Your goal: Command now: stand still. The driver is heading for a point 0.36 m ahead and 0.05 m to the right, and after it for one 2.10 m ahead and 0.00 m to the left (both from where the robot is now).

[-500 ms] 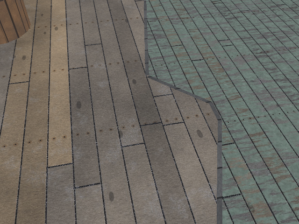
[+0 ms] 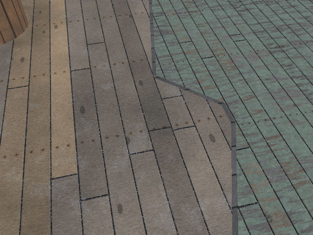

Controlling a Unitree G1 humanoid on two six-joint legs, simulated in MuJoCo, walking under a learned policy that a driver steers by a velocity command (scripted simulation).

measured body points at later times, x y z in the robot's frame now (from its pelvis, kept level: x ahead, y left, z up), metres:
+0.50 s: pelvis +0.09 -0.07 +0.00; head +0.10 -0.09 +0.45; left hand +0.08 +0.18 -0.14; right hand +0.15 -0.33 -0.15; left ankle +0.04 +0.08 -0.65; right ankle +0.06 -0.15 -0.74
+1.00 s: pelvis +0.37 -0.02 -0.01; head +0.40 -0.02 +0.44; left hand +0.37 +0.24 -0.16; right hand +0.50 -0.28 -0.14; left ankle +0.45 +0.06 -0.74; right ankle +0.22 -0.16 -0.63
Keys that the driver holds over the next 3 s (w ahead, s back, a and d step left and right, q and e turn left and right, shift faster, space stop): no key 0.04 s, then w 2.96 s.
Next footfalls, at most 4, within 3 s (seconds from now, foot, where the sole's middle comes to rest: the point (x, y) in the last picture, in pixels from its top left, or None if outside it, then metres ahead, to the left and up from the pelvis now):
0.36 right None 0.10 -0.16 -0.77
0.88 left None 0.49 0.07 -0.77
1.42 right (201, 174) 0.79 -0.18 -0.77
1.98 left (152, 123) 1.11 0.05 -0.77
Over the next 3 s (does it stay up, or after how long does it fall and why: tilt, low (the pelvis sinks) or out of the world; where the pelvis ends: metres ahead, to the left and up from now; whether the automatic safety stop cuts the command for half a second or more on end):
stays up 1.48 -0.08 0.00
